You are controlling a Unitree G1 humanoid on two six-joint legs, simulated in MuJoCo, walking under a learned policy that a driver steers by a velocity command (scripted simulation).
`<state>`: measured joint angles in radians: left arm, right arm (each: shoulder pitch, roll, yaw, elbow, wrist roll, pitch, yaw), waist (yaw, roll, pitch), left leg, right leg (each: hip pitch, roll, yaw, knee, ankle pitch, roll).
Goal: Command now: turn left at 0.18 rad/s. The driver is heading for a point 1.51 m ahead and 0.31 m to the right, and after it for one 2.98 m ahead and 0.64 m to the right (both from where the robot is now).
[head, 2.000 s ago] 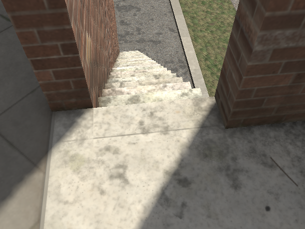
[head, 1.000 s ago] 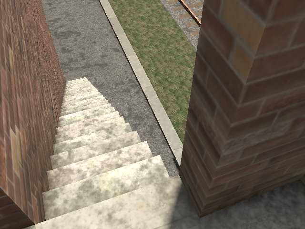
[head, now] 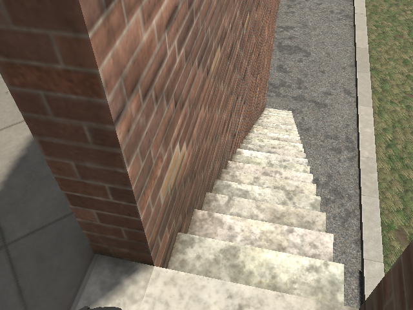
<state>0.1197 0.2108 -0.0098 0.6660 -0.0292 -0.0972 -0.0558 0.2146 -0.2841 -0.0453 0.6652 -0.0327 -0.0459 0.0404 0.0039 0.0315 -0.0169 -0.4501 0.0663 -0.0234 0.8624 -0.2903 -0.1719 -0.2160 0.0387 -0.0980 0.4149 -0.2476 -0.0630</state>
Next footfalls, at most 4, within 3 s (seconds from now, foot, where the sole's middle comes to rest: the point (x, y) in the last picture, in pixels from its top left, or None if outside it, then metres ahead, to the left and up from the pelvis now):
0.04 left None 0.03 0.14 -0.78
2.72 right None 0.41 -0.15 -0.78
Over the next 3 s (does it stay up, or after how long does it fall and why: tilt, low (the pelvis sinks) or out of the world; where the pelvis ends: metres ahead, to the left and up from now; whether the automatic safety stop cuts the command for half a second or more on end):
stays up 0.35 -0.07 -0.01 its command is cut before an obstacle after 2.3 s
